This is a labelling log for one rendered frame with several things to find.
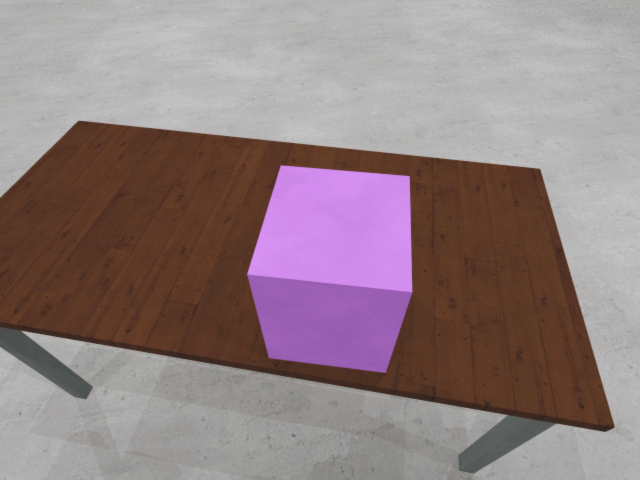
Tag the carton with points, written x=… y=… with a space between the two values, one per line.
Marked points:
x=331 y=274

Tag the table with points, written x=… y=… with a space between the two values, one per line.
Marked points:
x=142 y=238

